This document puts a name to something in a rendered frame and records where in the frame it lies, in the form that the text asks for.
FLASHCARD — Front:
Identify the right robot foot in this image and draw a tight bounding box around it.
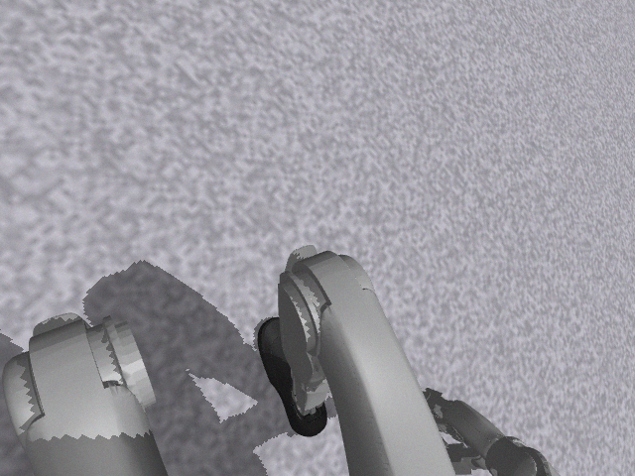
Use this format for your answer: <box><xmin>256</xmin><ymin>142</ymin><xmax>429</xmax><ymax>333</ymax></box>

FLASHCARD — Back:
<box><xmin>258</xmin><ymin>317</ymin><xmax>327</xmax><ymax>437</ymax></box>

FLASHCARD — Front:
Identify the right robot arm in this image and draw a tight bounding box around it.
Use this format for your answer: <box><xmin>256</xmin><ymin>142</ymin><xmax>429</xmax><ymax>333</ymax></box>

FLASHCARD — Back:
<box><xmin>485</xmin><ymin>436</ymin><xmax>560</xmax><ymax>476</ymax></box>

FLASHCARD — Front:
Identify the right robot hand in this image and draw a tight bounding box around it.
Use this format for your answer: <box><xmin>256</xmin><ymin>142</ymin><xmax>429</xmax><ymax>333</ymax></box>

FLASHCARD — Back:
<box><xmin>423</xmin><ymin>388</ymin><xmax>505</xmax><ymax>475</ymax></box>

